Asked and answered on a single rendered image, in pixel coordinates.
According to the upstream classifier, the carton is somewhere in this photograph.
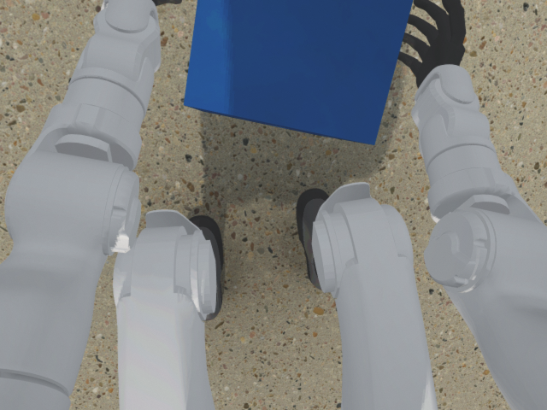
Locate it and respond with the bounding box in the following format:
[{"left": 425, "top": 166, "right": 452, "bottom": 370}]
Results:
[{"left": 184, "top": 0, "right": 413, "bottom": 145}]

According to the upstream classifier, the robot right thigh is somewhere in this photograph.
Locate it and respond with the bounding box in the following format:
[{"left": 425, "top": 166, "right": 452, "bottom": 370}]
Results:
[{"left": 312, "top": 197, "right": 438, "bottom": 410}]

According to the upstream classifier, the robot left forearm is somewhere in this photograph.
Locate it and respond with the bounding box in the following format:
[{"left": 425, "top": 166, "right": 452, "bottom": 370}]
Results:
[{"left": 4, "top": 0, "right": 161, "bottom": 239}]

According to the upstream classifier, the robot right upper arm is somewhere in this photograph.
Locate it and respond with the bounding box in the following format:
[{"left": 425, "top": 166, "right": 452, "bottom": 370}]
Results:
[{"left": 424, "top": 207, "right": 547, "bottom": 410}]

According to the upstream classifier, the robot right forearm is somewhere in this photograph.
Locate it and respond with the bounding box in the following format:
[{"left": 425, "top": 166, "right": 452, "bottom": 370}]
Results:
[{"left": 411, "top": 64, "right": 544, "bottom": 224}]

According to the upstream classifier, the robot right shin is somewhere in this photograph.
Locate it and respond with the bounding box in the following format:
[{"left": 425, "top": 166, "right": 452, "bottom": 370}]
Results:
[{"left": 315, "top": 182, "right": 414, "bottom": 265}]

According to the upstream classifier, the robot right hand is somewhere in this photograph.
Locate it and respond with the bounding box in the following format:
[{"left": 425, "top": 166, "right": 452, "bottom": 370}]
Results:
[{"left": 398, "top": 0, "right": 466, "bottom": 88}]

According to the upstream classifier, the robot left upper arm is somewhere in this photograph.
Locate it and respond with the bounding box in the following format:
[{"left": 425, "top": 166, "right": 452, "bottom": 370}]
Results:
[{"left": 0, "top": 149, "right": 141, "bottom": 410}]

